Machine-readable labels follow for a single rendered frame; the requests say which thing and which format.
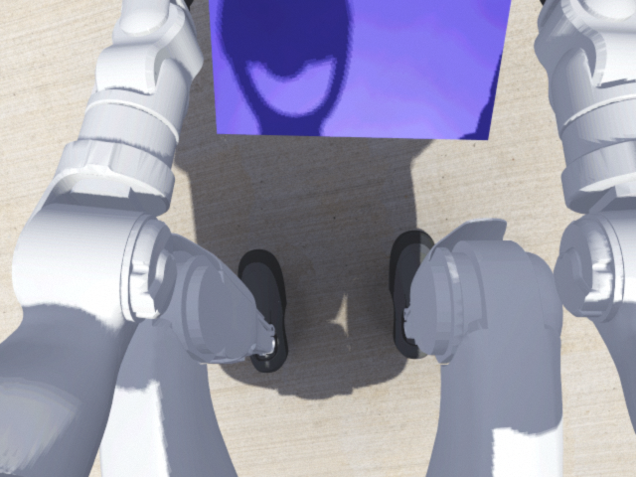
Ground robot right foot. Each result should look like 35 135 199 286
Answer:
389 231 434 359

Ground right robot upper arm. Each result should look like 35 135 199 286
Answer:
554 210 636 434

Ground right robot forearm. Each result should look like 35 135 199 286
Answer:
534 0 636 215

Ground right robot thigh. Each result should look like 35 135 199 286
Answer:
416 240 563 477

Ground left robot upper arm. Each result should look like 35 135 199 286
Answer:
0 203 177 477

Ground carton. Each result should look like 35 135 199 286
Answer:
209 0 512 140

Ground left robot forearm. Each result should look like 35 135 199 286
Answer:
12 0 204 303

